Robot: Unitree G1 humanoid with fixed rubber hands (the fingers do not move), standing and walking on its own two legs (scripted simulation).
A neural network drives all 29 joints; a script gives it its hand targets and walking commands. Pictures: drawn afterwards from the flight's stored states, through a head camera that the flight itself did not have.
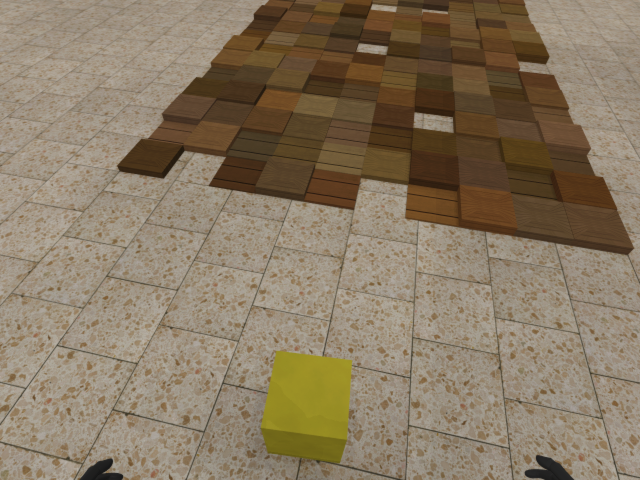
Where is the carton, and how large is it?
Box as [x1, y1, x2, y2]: [261, 351, 351, 462]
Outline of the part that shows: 276,351 261,424 261,430 267,451 270,453 339,462 346,441 351,360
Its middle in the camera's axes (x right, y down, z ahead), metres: -0.03 +0.48 +1.08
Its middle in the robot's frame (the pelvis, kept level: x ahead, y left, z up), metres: +0.42 +0.02 -0.66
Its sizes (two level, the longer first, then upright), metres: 0.210 0.200 0.250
